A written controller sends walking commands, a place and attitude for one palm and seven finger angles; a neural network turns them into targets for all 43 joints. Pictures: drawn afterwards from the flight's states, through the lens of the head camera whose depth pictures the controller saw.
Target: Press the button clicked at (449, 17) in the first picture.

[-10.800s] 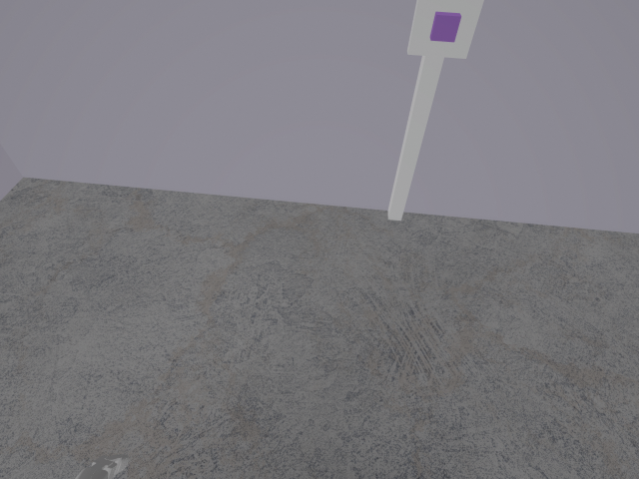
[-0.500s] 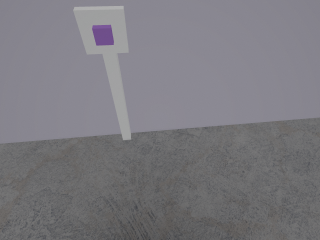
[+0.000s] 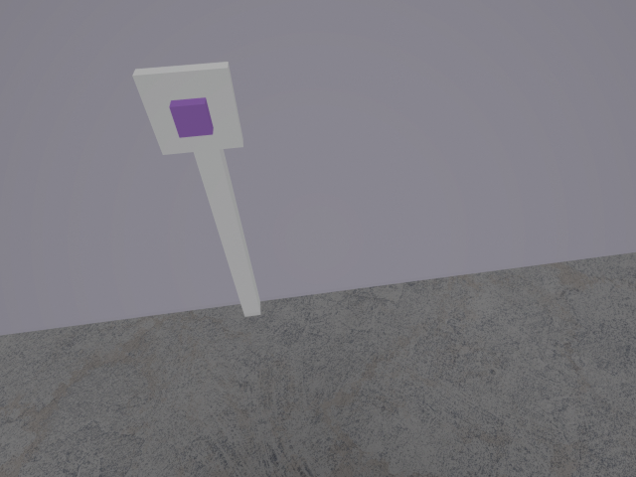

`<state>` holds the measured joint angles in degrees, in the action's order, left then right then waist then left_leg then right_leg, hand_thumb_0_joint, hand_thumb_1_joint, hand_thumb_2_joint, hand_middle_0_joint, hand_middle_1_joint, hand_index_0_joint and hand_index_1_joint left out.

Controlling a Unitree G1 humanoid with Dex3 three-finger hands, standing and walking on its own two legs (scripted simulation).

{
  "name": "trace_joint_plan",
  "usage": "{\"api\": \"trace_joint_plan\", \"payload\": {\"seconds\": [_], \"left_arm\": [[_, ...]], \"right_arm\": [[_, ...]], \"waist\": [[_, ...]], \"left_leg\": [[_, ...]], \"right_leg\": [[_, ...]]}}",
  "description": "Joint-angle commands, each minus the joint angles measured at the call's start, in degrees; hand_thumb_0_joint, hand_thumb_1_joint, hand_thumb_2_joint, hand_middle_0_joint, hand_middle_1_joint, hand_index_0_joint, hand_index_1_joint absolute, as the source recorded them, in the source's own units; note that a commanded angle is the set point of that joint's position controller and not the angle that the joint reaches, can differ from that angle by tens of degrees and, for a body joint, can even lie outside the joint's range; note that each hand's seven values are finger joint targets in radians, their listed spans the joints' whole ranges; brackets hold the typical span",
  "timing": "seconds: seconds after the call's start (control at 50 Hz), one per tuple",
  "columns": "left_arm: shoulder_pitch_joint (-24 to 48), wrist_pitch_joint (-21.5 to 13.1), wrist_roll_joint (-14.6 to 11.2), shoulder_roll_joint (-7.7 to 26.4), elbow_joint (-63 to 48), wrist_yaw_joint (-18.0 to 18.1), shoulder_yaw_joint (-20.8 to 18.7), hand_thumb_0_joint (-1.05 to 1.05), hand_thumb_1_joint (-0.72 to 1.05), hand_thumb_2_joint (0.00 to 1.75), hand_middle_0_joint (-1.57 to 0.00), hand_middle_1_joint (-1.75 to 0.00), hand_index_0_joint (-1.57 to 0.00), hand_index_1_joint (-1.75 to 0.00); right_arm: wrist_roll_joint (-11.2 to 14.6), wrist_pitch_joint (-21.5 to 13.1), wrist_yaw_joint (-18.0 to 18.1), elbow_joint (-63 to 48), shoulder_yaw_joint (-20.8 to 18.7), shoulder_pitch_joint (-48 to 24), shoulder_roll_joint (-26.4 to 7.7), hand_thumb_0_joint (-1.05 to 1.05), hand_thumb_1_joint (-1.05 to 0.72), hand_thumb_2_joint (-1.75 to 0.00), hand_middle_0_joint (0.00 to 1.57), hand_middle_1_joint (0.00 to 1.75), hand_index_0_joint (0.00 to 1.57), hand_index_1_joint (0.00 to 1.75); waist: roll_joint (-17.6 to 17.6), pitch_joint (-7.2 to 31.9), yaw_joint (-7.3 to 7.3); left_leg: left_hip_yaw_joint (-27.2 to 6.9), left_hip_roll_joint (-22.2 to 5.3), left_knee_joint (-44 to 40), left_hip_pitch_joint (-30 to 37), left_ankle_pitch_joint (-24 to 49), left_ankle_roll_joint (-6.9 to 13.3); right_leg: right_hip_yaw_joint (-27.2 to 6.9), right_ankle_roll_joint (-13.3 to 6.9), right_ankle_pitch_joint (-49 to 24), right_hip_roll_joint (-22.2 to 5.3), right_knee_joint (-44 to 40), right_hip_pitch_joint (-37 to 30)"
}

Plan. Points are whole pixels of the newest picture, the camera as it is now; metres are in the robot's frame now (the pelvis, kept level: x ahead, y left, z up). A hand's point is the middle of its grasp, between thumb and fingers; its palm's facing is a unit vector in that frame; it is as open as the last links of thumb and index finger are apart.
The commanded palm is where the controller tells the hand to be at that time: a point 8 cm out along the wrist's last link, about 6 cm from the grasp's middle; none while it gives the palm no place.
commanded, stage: take the last steps up to it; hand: left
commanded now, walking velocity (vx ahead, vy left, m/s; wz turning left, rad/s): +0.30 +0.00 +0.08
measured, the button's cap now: (192, 117) +0.77 +0.28 +0.07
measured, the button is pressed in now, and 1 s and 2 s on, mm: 0 0 0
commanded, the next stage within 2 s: come to a stop and stand still in 0.62 s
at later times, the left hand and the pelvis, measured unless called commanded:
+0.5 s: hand out of the picture +0.03 +0.16 -0.18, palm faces +0.18 -0.98 -0.10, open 7.4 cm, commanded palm none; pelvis +0.16 +0.04 -0.01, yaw +4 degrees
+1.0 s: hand (202, 352) +0.36 +0.23 -0.16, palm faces +0.01 -0.97 -0.23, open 7.4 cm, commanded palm none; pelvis +0.27 +0.04 +0.00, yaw +1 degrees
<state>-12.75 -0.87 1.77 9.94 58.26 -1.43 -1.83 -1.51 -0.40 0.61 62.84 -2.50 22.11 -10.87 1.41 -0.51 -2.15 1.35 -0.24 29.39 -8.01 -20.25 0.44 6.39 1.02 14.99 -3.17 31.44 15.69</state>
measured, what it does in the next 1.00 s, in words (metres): walks ahead: left foot, then right foot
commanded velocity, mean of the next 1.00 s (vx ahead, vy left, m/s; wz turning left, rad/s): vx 0.09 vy -0.01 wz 0.01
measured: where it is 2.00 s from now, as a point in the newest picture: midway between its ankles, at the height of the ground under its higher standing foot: outside the picture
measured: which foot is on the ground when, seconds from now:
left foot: down 0.00-0.00, up 0.02-0.48, down 0.50-1.00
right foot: down 0.00-0.50, up 0.52-0.96, down 0.98-1.00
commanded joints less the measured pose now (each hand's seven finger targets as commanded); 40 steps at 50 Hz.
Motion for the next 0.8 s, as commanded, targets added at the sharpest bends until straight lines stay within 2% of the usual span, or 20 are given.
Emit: {"api": "trace_joint_plan", "payload": {"seconds": [0.0,0.02,0.04,0.08,0.12,0.18,0.24,0.36,0.4,0.44,0.46,0.48,0.5,0.52,0.56,0.58,0.62,0.66,0.7,0.78], "left_arm": [[-18.22,-1.6,-0.67,13.01,2.68,2.31,-3.26,0.0,0.9,0.9,-0.2,-0.3,-0.2,-0.3],[-14.13,-2.04,-0.82,11.08,2.16,2.39,-3.01,0.0,0.9,0.9,-0.2,-0.3,-0.2,-0.3],[-11.15,-2.08,-0.77,8.77,1.73,2.49,-2.45,0.0,0.9,0.9,-0.2,-0.3,-0.2,-0.3],[-8.12,-2.59,-0.81,5.39,1.12,2.69,-1.5,0.0,0.9,0.9,-0.2,-0.3,-0.2,-0.3],[-9.39,-3.25,-0.85,3.82,1.84,2.62,-0.94,0.0,0.9,0.9,-0.2,-0.3,-0.2,-0.3],[-12.24,-3.98,-0.78,3.6,3.51,2.63,-0.59,0.0,0.9,0.9,-0.2,-0.3,-0.2,-0.3],[-14.02,-4.35,-0.58,4.03,4.81,2.84,-0.53,0.0,0.9,0.9,-0.2,-0.3,-0.2,-0.3],[-17.48,-3.85,-0.3,4.42,7.17,3.18,-0.59,0.0,0.9,0.9,-0.2,-0.3,-0.2,-0.3],[-17.0,-3.5,-0.16,4.97,7.33,3.32,-0.91,0.0,0.9,0.9,-0.2,-0.3,-0.2,-0.3],[-15.57,-3.21,-0.5,5.16,7.29,3.35,-0.99,0.0,0.9,0.9,-0.2,-0.3,-0.2,-0.3],[-16.87,-3.17,-0.96,3.67,6.91,3.11,-0.81,0.0,0.9,0.9,-0.2,-0.3,-0.2,-0.3],[-19.36,-2.95,-1.63,0.3,5.85,2.64,-0.1,0.0,0.9,0.9,-0.2,-0.3,-0.2,-0.3],[-16.0,-2.68,-1.3,1.94,4.2,2.91,-0.25,0.0,0.9,0.9,-0.2,-0.3,-0.2,-0.3],[-12.89,-2.33,-1.12,1.84,4.05,3.07,-0.33,0.0,0.9,0.9,-0.2,-0.3,-0.2,-0.3],[-8.94,-2.14,-0.7,0.77,4.18,2.27,-0.79,0.0,0.9,0.9,-0.2,-0.3,-0.2,-0.3],[-9.46,-1.69,-0.6,0.38,4.79,1.92,-0.68,0.0,0.9,0.9,-0.2,-0.3,-0.2,-0.3],[-12.11,-0.58,-0.34,-1.26,5.2,1.89,-0.72,0.0,0.9,0.9,-0.2,-0.3,-0.2,-0.3],[-12.54,0.4,-0.15,-1.42,4.84,2.0,-1.02,0.0,0.9,0.9,-0.2,-0.3,-0.2,-0.3],[-10.05,0.87,-0.16,-0.63,3.45,1.92,-1.12,0.0,0.9,0.9,-0.2,-0.3,-0.2,-0.3],[-5.56,1.64,-0.64,-0.22,1.74,2.71,-0.34,0.0,0.9,0.9,-0.2,-0.3,-0.2,-0.3]], "right_arm": [[0.26,-1.6,-0.34,-7.1,-1.1,-7.92,-5.61,0.0,-0.9,-0.9,0.2,0.3,0.2,0.3],[0.07,-1.34,-0.74,-6.3,-1.52,-8.11,-5.74,0.0,-0.9,-0.9,0.2,0.3,0.2,0.3],[0.02,-1.22,-0.94,-5.64,-1.63,-7.79,-5.0,0.0,-0.9,-0.9,0.2,0.3,0.2,0.3],[-0.06,-0.52,-1.35,-3.34,-1.68,-4.46,-2.68,0.0,-0.9,-0.9,0.2,0.3,0.2,0.3],[-0.25,-0.16,-1.54,-2.29,-1.38,-2.42,-0.86,0.0,-0.9,-0.9,0.2,0.3,0.2,0.3],[-0.05,-0.08,-1.8,-2.89,-1.57,-4.18,-0.56,0.0,-0.9,-0.9,0.2,0.3,0.2,0.3],[0.15,-0.37,-2.1,-4.73,-1.33,-8.73,-0.52,0.0,-0.9,-0.9,0.2,0.3,0.2,0.3],[0.45,-1.33,-2.55,-7.12,-0.5,-16.47,1.01,0.0,-0.9,-0.9,0.2,0.3,0.2,0.3],[0.48,-1.82,-2.31,-7.11,-0.6,-15.25,0.1,0.0,-0.9,-0.9,0.2,0.3,0.2,0.3],[0.02,-2.51,-1.44,-3.8,-1.19,-5.2,-2.15,0.0,-0.9,-0.9,0.2,0.3,0.2,0.3],[-0.4,-3.01,-0.8,-1.54,-2.07,3.16,-6.55,0.0,-0.9,-0.9,0.2,0.3,0.2,0.3],[-0.43,-3.18,-0.09,-0.35,-3.51,8.89,-13.21,0.0,-0.9,-0.9,0.2,0.3,0.2,0.3],[0.57,-2.46,0.34,-0.08,-3.23,9.87,-13.78,0.0,-0.9,-0.9,0.2,0.3,0.2,0.3],[0.59,-2.45,0.68,-0.47,-2.91,5.19,-11.52,0.0,-0.9,-0.9,0.2,0.3,0.2,0.3],[0.47,-3.2,0.76,-2.7,-1.44,-2.26,-6.27,0.0,-0.9,-0.9,0.2,0.3,0.2,0.3],[0.56,-3.68,0.85,-2.61,-0.75,-3.76,-4.39,0.0,-0.9,-0.9,0.2,0.3,0.2,0.3],[0.64,-4.18,0.87,-2.49,-0.29,-4.14,-3.07,0.0,-0.9,-0.9,0.2,0.3,0.2,0.3],[0.61,-4.16,0.89,-2.9,-0.59,-3.96,-1.98,0.0,-0.9,-0.9,0.2,0.3,0.2,0.3],[0.65,-4.05,0.96,-3.09,-0.45,-3.99,-2.57,0.0,-0.9,-0.9,0.2,0.3,0.2,0.3],[0.34,-3.2,1.39,-3.26,0.04,-4.97,-3.19,0.0,-0.9,-0.9,0.2,0.3,0.2,0.3]], "waist": [[-14.72,-3.1,9.42],[-15.43,-6.74,7.59],[-11.11,-8.63,5.96],[-5.66,-8.34,3.09],[-6.59,-7.04,2.24],[-8.66,-6.84,2.54],[-8.18,-7.47,3.04],[-10.15,-8.56,4.83],[-10.33,-7.24,3.92],[-6.59,-1.57,-1.06],[2.1,6.25,-3.92],[17.46,12.43,-4.33],[14.11,12.99,-4.62],[9.94,8.45,-3.44],[3.89,-1.0,-0.66],[1.93,-2.58,0.78],[3.75,-1.46,2.59],[4.35,-1.33,3.22],[3.73,-2.54,3.47],[2.2,-2.9,3.45]], "left_leg": [[-1.55,-2.04,29.32,-32.27,-12.15,1.11],[-2.9,-4.15,32.75,-32.18,-6.04,1.39],[-2.29,-5.01,34.5,-31.68,-2.75,1.02],[-1.8,-6.36,34.26,-27.9,3.22,-0.05],[-0.28,-6.05,33.24,-26.77,7.34,-1.13],[0.86,-6.25,30.51,-29.07,10.22,-2.18],[1.99,-7.03,24.8,-30.32,10.82,-2.47],[5.51,-5.01,11.45,-23.74,10.05,-0.82],[6.03,-4.21,7.99,-18.25,7.65,0.24],[7.57,-1.27,0.47,-2.18,11.65,1.15],[1.19,-7.43,-1.24,12.07,18.4,2.9],[-19.46,-23.11,-4.06,24.08,27.09,9.13],[-23.63,-26.54,-9.5,21.64,26.87,12.04],[-19.51,-25.39,-11.55,15.46,22.73,11.71],[-12.63,-21.6,-13.53,2.3,24.72,9.9],[-9.14,-20.23,-14.61,-1.6,26.48,8.83],[-3.29,-17.42,-15.69,-4.82,28.48,7.51],[-1.15,-16.2,-17.01,-5.27,26.64,7.29],[-1.66,-16.62,-18.24,-5.24,25.46,8.13],[1.11,-15.74,-13.59,-4.45,43.33,7.73]], "right_leg": [[-33.5,-10.05,23.22,-23.38,-24.87,-17.97],[-30.91,-9.4,26.19,-21.07,-26.34,-11.98],[-27.93,-9.12,23.72,-20.21,-26.34,-9.31],[-17.29,-7.42,13.01,-16.46,-25.21,-5.82],[-9.85,-6.02,2.28,-13.03,-24.12,-6.33],[-6.68,-6.47,-7.64,-11.96,-23.63,-9.94],[-5.42,-7.75,-13.94,-12.91,-22.34,-11.74],[-3.98,-7.53,-23.07,-13.0,-18.57,-12.74],[-3.88,-7.28,-26.27,-13.68,-14.7,-12.82],[-0.4,-5.18,-32.96,-10.42,-0.09,-9.4],[2.25,-2.81,-22.51,-6.53,13.01,-2.77],[3.72,-0.45,14.18,1.11,30.09,12.14],[-2.52,-1.63,20.95,1.48,38.49,14.95],[-4.18,-1.96,17.62,-1.14,41.98,16.5],[-5.32,-1.23,9.34,-4.25,41.36,16.72],[-5.08,-0.66,7.29,-5.02,39.15,14.02],[-4.6,0.08,4.31,-4.6,35.98,10.55],[-4.4,0.64,0.78,-4.18,34.41,11.25],[-5.17,1.13,-1.17,-4.77,31.23,13.09],[-3.87,1.88,-2.43,-3.13,16.92,7.19]]}}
